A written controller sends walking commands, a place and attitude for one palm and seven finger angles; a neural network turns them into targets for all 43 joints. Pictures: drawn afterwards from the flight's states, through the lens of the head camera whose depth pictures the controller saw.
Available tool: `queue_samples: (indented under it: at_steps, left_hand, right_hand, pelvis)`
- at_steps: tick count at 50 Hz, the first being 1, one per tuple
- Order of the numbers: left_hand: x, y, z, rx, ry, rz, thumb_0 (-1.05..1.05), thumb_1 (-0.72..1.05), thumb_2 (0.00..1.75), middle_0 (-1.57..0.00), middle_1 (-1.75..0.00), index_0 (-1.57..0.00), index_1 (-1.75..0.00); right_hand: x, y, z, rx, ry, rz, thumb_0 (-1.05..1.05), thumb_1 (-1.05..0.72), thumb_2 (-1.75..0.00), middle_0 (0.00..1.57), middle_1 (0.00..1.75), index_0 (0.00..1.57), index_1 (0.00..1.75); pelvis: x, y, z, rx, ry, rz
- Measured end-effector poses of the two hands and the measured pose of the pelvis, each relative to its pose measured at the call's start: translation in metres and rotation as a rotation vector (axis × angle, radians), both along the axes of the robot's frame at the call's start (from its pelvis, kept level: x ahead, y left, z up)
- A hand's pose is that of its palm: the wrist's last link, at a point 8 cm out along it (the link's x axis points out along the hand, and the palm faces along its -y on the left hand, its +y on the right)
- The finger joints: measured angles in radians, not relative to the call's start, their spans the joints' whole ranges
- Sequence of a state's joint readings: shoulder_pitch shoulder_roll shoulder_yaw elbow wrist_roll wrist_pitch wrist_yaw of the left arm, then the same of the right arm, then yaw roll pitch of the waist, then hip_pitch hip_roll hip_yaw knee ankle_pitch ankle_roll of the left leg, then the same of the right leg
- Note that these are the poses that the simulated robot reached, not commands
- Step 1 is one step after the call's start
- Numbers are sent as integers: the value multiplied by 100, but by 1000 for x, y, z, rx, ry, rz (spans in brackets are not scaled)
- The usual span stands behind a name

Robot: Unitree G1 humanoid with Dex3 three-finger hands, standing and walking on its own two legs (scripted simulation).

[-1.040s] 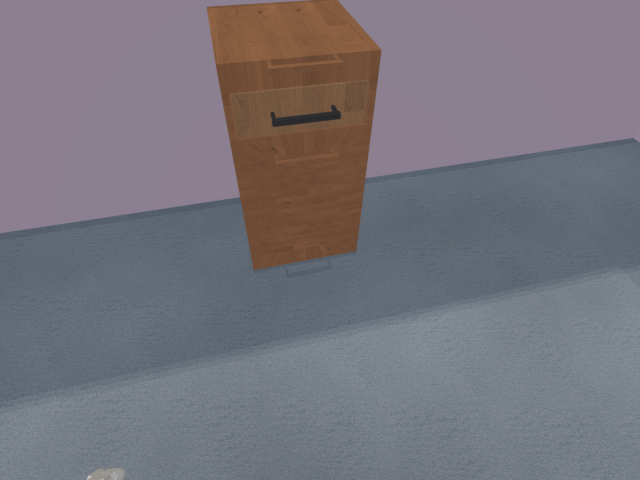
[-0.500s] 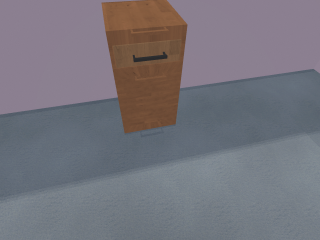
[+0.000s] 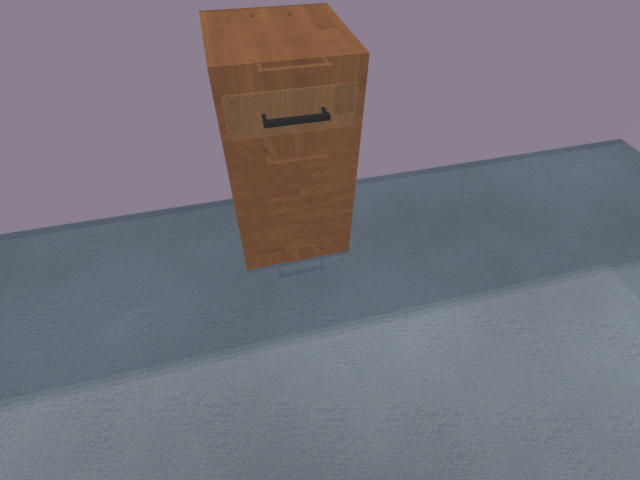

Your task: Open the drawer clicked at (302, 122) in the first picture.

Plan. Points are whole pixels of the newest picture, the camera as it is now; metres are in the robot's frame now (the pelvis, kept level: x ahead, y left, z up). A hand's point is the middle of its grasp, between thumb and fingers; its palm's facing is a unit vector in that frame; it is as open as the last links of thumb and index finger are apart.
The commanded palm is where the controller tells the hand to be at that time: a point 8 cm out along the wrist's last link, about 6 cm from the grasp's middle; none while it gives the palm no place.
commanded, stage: look at it before walking up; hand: left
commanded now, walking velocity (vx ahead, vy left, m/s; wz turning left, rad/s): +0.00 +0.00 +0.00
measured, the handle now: (295, 116) +1.06 +0.12 -0.10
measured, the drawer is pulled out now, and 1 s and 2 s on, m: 0.00 0.00 0.00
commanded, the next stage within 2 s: walk to a spot facing it in 0.40 s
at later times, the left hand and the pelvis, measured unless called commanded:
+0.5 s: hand out of the picture +0.07 +0.25 -0.16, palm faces -0.04 -0.94 -0.34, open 7.4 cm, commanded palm none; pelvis +0.00 +0.00 +0.00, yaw +0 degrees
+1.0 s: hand out of the picture +0.05 +0.17 -0.17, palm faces -0.16 -0.95 -0.25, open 7.4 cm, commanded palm none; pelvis -0.02 -0.02 -0.02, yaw -12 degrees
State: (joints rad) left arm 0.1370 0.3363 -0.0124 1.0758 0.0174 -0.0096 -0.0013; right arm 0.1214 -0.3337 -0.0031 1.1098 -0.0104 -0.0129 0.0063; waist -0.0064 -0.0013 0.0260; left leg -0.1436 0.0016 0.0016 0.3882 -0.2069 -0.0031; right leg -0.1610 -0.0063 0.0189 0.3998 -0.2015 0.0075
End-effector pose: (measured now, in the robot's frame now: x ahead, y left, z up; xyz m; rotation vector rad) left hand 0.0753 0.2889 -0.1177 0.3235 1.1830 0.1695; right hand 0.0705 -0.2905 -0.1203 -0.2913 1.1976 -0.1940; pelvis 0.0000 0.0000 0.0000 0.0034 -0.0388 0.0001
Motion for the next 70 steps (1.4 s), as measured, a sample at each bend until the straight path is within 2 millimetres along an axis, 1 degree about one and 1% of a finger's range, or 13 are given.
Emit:
queue_samples:
  at_steps: [11, 28, 32, 35, 39, 45, 48, 53, 58, 63, 66, 68, 70]
  left_hand:
    - [-2, 1, 0, 0, 9, 3, 1, 90, 90, -20, -30, -20, -30]
    - [-7, 3, 0, 5, 32, 10, 1, 90, 90, -20, -30, -20, -29]
    - [-6, 0, -4, 6, 43, 6, 1, 90, 90, -20, -30, -20, -29]
    - [-8, -9, -10, -8, 66, -13, 1, 91, 90, -20, -30, -20, -29]
    - [-10, -26, -20, -37, 91, -47, 1, 91, 90, -20, -30, -20, -29]
    - [-15, -58, -31, -52, 94, -90, 1, 91, 90, -20, -30, -20, -29]
    - [-21, -70, -27, -66, 96, -89, 1, 91, 90, -20, -30, -20, -29]
    - [-23, -80, -18, -94, 116, -114, 1, 90, 90, -20, -30, -20, -29]
    - [-11, -72, -14, -107, 117, -156, 1, 90, 90, -20, -30, -21, -30]
    - [14, -49, -20, -106, 113, -193, 1, 90, 90, -20, -30, -21, -30]
    - [40, -36, -30, -106, 113, -232, 1, 90, 90, -20, -30, -20, -30]
    - [63, -34, -28, -106, 107, -272, 1, 91, 90, -20, -30, -20, -29]
    - [91, -38, -24, -113, 81, -312, 1, 91, 90, -20, -30, -20, -29]
  right_hand:
    - [5, -2, 2, -7, -5, 4, 0, -90, -90, 20, 30, 21, 30]
    - [5, -2, 2, -9, 4, 0, 0, -90, -90, 20, 30, 21, 30]
    - [2, 1, -1, -7, -13, -26, 0, -90, -90, 20, 30, 21, 30]
    - [-5, 8, -6, 13, -26, -60, 0, -90, -90, 20, 30, 20, 30]
    - [-24, 16, -19, 52, -25, -112, 0, -90, -90, 20, 30, 20, 30]
    - [-53, 12, -48, 110, -6, -195, 0, -90, -90, 20, 30, 21, 30]
    - [-65, 11, -46, 118, 25, -220, 0, -90, -90, 20, 30, 20, 30]
    - [-76, 11, -29, 113, 14, -254, 0, -90, -90, 20, 30, 20, 30]
    - [-77, 12, -13, 87, -31, -299, 0, -90, -90, 20, 30, 20, 30]
    - [-69, 22, -1, 42, -96, -337, 0, -91, -90, 20, 30, 20, 30]
    - [-72, 33, 0, 4, -137, -377, 0, -90, -90, 20, 30, 20, 30]
    - [-83, 43, 4, 4, -126, -413, 0, -90, -90, 20, 30, 20, 30]
    - [-98, 54, 6, 12, -88, -452, 0, -90, -90, 20, 30, 20, 30]
  pelvis:
    - [2, 0, 1, -1, 1, 0]
    - [4, 0, 2, -1, -2, -7]
    - [2, 0, -1, 1, 3, -38]
    - [-2, 0, -5, 5, 9, -69]
    - [-7, -4, -12, 21, 14, -112]
    - [-15, -18, -28, 19, 3, -179]
    - [-20, -20, -23, 14, 11, -194]
    - [-20, -19, -9, 20, 35, -240]
    - [-12, -10, -2, 28, 58, -297]
    - [1, 7, -4, 21, 70, -353]
    - [11, 18, -11, 0, 68, -389]
    - [19, 19, -7, -3, 55, -416]
    - [29, 17, -3, -11, 51, -441]
